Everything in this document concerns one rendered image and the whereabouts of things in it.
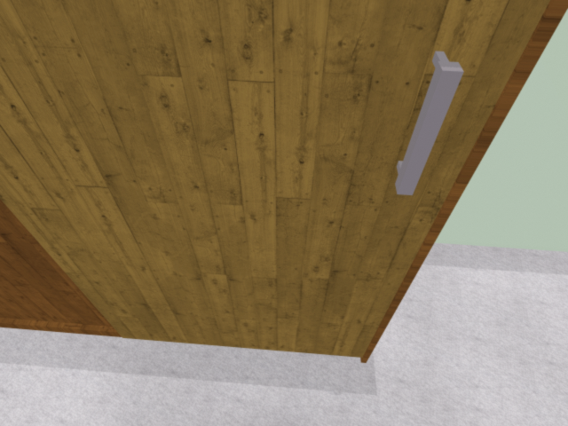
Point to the handle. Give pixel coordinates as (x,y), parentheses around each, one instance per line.
(443,85)

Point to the wardrobe door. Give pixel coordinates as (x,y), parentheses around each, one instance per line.
(223,172)
(32,285)

